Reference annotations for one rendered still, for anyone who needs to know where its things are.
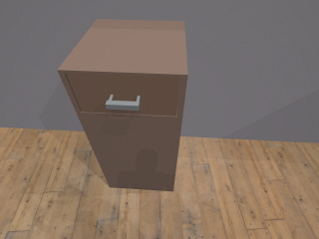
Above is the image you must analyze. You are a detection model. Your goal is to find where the handle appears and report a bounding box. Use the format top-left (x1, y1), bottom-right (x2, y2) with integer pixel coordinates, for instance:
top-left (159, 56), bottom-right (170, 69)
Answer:
top-left (105, 95), bottom-right (141, 111)

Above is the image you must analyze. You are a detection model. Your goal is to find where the cabinet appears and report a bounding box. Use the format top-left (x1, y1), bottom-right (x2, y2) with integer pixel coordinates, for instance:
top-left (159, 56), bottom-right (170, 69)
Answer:
top-left (57, 19), bottom-right (188, 191)

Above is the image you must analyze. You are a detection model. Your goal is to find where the drawer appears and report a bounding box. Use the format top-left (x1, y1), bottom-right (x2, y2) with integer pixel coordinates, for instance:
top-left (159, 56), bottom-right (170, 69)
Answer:
top-left (66, 73), bottom-right (180, 117)

